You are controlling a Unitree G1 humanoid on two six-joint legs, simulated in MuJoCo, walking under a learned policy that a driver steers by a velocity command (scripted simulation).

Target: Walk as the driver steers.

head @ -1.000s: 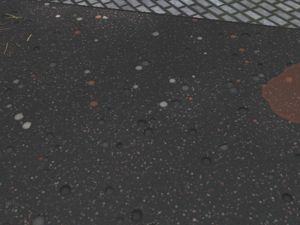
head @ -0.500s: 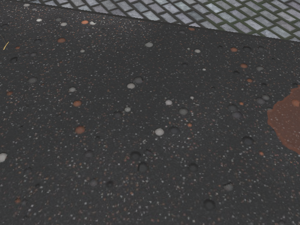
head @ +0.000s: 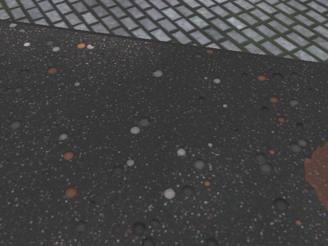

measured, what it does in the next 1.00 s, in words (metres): walks ahead, turning right: left foot, then right foot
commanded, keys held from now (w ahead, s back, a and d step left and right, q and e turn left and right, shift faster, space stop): w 0.30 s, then w+e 0.22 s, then e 0.48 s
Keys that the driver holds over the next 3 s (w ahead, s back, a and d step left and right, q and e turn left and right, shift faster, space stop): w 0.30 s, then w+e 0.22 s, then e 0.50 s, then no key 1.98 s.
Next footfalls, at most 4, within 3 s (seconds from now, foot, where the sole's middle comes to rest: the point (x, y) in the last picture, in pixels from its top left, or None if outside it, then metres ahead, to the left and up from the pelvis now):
0.42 left None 0.41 0.12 -0.77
0.92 right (194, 232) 0.52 -0.08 -0.77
1.42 left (142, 230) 0.53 0.13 -0.77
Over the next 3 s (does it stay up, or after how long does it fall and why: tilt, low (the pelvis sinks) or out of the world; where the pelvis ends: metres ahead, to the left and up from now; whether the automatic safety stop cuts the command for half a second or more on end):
stays up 0.52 0.06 0.01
